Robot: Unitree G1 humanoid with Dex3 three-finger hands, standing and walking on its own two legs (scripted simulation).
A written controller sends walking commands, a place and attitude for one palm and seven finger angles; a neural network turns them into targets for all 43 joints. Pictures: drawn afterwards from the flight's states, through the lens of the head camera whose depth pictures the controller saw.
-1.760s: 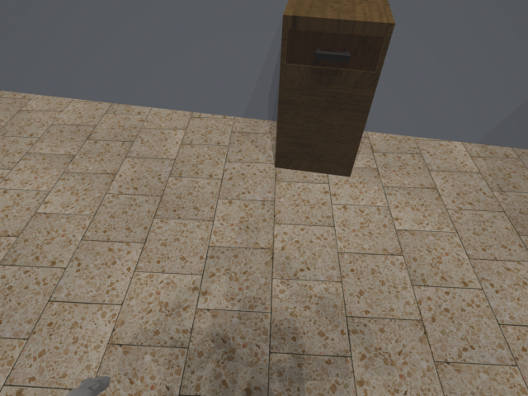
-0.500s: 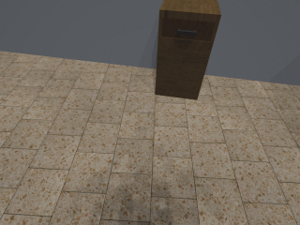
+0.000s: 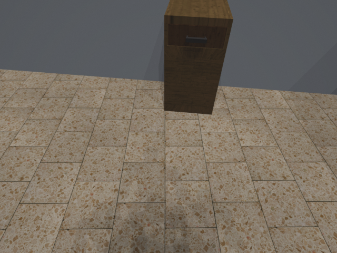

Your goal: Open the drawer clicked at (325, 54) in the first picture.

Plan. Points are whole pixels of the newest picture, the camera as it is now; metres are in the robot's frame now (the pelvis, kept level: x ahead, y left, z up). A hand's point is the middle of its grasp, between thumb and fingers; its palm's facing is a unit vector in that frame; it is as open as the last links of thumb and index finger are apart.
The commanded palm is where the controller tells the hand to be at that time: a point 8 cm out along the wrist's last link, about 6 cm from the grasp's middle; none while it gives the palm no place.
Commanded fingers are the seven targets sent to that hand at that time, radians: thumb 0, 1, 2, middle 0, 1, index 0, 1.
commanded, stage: walk to a spot facing it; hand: left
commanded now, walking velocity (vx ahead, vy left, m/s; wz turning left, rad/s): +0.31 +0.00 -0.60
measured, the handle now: (196, 38) +1.40 -0.08 -0.08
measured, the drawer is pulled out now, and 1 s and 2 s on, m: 0.00 0.00 0.00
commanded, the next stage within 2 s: turn to face it in 1.40 s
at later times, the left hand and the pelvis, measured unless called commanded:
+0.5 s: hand out of the picture +0.11 +0.13 -0.16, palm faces -0.10 -0.98 -0.18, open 7.4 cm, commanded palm none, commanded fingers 0.00 0.90 0.90 -0.20 -0.30 -0.20 -0.30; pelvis +0.15 -0.04 +0.00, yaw -12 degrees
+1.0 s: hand (146, 145) +0.54 +0.13 -0.17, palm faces -0.37 -0.91 -0.16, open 7.4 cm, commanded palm none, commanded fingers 0.00 0.90 0.90 -0.20 -0.30 -0.20 -0.30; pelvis +0.39 -0.01 +0.00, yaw -26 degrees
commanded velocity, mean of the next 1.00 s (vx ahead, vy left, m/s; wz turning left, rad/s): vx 0.34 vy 0.00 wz -0.45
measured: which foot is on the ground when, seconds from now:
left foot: down 0.00-0.12, up 0.14-0.64, down 0.66-1.00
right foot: down 0.00-0.66, up 0.68-1.00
